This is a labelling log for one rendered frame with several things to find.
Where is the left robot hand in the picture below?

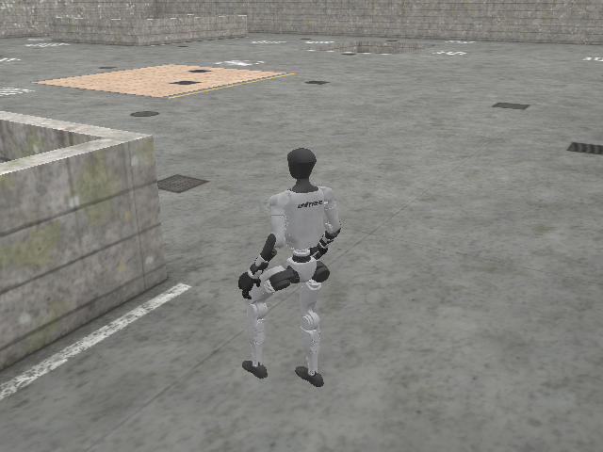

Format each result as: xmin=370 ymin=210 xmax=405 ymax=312
xmin=238 ymin=272 xmax=261 ymax=299

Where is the right robot hand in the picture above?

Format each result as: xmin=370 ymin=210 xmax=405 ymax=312
xmin=309 ymin=243 xmax=328 ymax=260

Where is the right robot upper arm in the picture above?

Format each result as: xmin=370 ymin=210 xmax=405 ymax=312
xmin=317 ymin=186 xmax=341 ymax=234

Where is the robot head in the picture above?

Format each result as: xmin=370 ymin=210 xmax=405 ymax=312
xmin=287 ymin=148 xmax=318 ymax=193

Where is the left robot upper arm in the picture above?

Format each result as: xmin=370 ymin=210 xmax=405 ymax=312
xmin=269 ymin=191 xmax=289 ymax=248

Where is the right robot forearm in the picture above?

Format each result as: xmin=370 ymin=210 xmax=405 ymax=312
xmin=318 ymin=221 xmax=341 ymax=249

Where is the left robot forearm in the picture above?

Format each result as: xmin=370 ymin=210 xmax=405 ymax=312
xmin=248 ymin=234 xmax=277 ymax=279

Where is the robot right shin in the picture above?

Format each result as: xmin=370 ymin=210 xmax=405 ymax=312
xmin=301 ymin=313 xmax=320 ymax=376

